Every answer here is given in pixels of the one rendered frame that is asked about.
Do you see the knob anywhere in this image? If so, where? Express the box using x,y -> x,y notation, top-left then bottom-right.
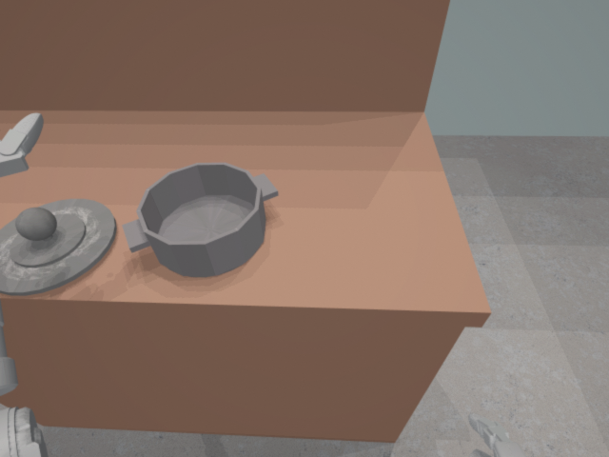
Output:
15,208 -> 57,241

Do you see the robot left hand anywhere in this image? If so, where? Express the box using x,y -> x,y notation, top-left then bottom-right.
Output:
0,113 -> 44,177

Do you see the table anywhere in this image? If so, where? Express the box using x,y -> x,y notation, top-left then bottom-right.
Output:
0,0 -> 492,443

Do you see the pot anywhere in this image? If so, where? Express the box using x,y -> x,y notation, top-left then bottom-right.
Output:
122,163 -> 279,277

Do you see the robot right hand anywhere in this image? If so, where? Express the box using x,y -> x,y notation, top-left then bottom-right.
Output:
468,413 -> 526,457

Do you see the left robot upper arm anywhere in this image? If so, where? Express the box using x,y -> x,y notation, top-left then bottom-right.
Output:
0,407 -> 49,457

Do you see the lid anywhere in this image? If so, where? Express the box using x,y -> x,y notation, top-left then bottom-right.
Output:
0,199 -> 117,296

